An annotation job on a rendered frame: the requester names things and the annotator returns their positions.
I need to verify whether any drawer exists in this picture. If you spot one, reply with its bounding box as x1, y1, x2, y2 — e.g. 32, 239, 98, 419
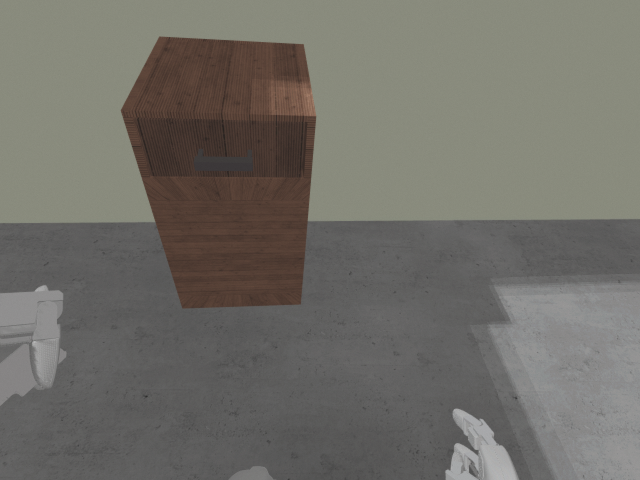
135, 117, 305, 178

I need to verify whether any right robot hand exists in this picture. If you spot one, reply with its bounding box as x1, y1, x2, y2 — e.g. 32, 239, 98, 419
445, 409, 519, 480

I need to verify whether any handle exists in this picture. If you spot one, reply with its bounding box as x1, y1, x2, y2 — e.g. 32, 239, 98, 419
194, 149, 253, 171

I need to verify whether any left robot hand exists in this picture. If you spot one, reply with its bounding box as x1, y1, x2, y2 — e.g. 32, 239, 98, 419
0, 285, 67, 406

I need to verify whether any cabinet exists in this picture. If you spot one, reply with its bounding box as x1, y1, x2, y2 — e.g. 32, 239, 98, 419
121, 37, 316, 309

